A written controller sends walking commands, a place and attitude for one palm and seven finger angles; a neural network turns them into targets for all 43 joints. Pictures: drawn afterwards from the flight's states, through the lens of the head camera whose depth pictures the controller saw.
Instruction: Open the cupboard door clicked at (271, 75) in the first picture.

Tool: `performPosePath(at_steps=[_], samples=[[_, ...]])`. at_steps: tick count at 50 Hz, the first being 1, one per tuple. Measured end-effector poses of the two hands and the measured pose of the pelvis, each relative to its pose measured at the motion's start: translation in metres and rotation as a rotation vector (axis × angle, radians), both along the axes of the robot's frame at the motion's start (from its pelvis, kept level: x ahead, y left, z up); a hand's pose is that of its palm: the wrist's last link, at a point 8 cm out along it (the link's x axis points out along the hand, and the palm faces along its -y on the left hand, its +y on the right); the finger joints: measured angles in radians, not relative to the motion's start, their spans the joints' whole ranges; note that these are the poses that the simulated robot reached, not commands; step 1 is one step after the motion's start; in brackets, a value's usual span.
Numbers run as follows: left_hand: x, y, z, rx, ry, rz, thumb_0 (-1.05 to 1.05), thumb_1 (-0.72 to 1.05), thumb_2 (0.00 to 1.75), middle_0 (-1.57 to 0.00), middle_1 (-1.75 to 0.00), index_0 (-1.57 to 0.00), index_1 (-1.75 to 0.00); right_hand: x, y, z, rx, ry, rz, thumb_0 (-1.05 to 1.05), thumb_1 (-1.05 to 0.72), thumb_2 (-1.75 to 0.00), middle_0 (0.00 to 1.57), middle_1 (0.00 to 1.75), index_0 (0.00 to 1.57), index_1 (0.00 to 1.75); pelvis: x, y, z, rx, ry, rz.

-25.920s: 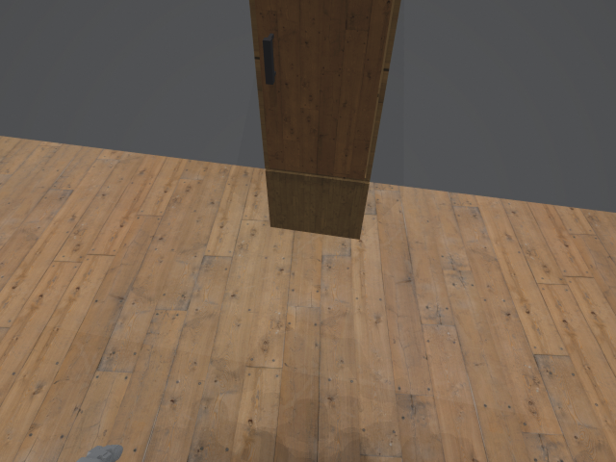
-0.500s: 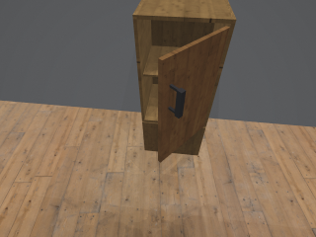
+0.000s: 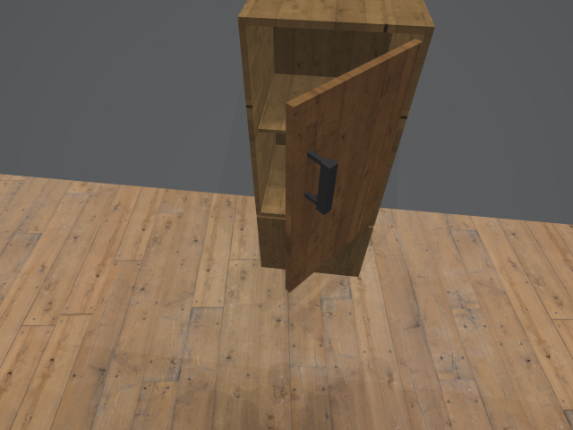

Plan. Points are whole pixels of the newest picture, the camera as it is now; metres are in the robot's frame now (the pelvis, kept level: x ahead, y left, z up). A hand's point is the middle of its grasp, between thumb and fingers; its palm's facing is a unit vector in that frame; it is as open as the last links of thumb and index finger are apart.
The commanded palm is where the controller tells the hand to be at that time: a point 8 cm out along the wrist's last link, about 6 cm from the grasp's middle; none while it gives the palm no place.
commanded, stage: look to check the result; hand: left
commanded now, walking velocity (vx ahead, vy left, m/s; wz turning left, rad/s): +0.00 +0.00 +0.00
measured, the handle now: (318, 182) +0.55 -0.03 +0.01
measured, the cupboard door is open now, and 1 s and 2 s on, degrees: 50 50 50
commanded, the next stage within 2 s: walk to a spot facing it in 0.30 s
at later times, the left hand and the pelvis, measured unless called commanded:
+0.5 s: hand out of the picture -0.01 +0.16 -0.18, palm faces +0.05 -0.98 -0.18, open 7.4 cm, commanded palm none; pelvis +0.01 +0.00 +0.00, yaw -1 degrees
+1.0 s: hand out of the picture +0.08 +0.16 -0.17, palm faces -0.18 -0.93 -0.31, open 7.4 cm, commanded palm none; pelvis -0.02 -0.03 -0.01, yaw -15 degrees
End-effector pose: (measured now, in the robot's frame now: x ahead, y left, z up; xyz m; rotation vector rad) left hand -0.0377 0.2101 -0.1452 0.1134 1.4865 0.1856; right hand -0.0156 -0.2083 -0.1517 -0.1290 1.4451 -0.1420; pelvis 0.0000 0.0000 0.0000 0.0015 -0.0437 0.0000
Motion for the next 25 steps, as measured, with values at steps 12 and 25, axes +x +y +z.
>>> performPosePath(at_steps=[12,25], samples=[[0.008,-0.005,-0.001,-0.016,-0.007,-0.003,0.0,0.91,0.9,-0.2,-0.3,-0.19,-0.3,0.01,-0.004,0.002,-0.012,-0.008,0.008,0.01,-0.91,-0.9,0.2,0.3,0.2,0.3,0.005,0.0,0.001,0.003,0.004,-0.001],[0.021,-0.003,-0.001,-0.005,-0.024,-0.012,0.0,0.91,0.9,-0.2,-0.3,-0.19,-0.3,0.012,-0.006,0.001,-0.014,-0.002,-0.002,0.01,-0.91,-0.9,0.2,0.3,0.2,0.3,0.009,-0.002,0.0,0.004,0.007,-0.012]])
